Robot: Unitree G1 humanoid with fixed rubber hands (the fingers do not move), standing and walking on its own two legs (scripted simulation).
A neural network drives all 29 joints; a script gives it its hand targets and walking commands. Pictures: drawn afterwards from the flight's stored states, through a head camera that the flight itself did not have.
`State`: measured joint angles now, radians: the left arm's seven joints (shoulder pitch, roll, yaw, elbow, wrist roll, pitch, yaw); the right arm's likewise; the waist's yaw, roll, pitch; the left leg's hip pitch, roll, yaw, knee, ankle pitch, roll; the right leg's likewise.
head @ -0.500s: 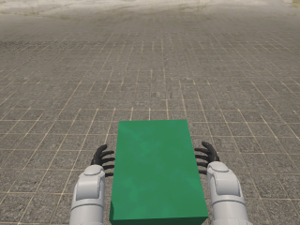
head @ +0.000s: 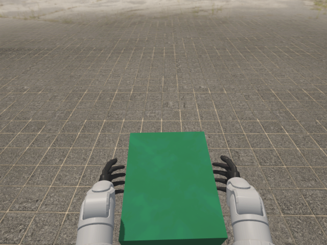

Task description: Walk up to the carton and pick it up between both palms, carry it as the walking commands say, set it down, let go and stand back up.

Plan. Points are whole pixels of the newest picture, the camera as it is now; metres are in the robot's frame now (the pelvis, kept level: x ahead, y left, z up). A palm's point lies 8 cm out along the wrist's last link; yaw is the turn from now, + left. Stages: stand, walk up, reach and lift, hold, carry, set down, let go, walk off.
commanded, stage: hold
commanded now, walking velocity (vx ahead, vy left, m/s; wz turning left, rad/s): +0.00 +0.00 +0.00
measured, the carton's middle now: (168, 189) +0.32 +0.00 -0.03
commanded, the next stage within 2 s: carry in 0.48 s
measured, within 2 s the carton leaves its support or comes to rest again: neither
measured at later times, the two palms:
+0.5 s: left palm (107, 186) +0.28 +0.16 +0.05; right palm (233, 184) +0.28 -0.16 +0.05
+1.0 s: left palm (158, 201) +0.24 +0.03 +0.05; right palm out of the picture +0.12 -0.25 +0.04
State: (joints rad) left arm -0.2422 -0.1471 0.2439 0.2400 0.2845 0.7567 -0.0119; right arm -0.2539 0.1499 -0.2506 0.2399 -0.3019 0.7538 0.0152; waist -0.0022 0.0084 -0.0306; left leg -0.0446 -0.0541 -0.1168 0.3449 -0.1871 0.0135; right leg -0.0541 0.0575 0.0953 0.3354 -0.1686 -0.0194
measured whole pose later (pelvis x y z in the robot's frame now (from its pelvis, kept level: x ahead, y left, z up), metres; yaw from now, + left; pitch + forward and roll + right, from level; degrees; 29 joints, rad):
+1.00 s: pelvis -0.09 +0.00 -0.02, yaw -22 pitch +5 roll +2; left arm -0.27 -0.15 0.15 -0.27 0.10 1.18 0.23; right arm -0.26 0.15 -0.13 -0.30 -0.07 1.18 -0.25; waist -0.02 -0.01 0.00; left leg -0.56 0.01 0.04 1.08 -0.49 -0.06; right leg -0.54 0.03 0.06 0.62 -0.16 -0.04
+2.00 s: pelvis -0.34 +0.23 -0.01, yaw -61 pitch +3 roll -3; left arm -0.23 -0.14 0.12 -0.26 0.13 1.22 0.24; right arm -0.24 0.15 -0.13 -0.22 -0.08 1.18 -0.21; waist 0.01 -0.02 -0.04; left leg -0.31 0.06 0.10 0.56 -0.30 0.03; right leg -0.69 0.07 0.02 1.05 -0.36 0.05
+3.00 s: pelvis -0.48 +0.42 -0.02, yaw -68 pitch +2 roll +0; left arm -0.27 -0.15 0.14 -0.09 0.16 1.19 0.22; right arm -0.25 0.15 -0.16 -0.10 -0.16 1.16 -0.17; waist 0.01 -0.02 -0.14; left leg -0.35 0.03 0.11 0.55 -0.24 0.02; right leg -0.42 -0.03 -0.05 0.48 -0.10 0.00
